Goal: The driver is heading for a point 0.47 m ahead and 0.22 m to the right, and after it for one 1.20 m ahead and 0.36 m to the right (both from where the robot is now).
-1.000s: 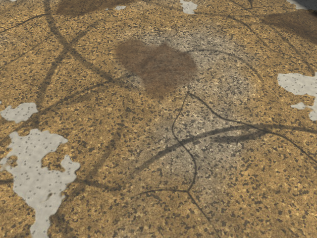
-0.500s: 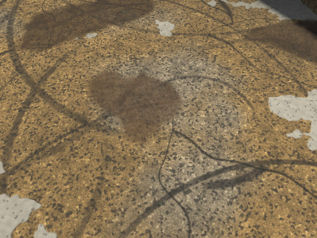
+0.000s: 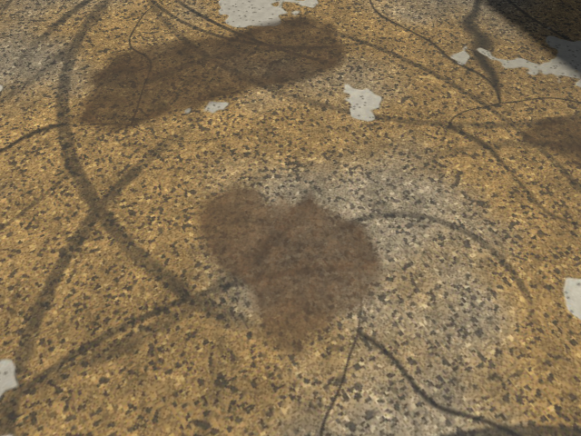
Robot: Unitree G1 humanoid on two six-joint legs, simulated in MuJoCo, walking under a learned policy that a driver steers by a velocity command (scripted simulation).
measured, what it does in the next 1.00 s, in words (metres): walks ahead, turning right: left foot, then right foot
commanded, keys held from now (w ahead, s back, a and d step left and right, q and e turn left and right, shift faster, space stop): w+e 0.80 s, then w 0.20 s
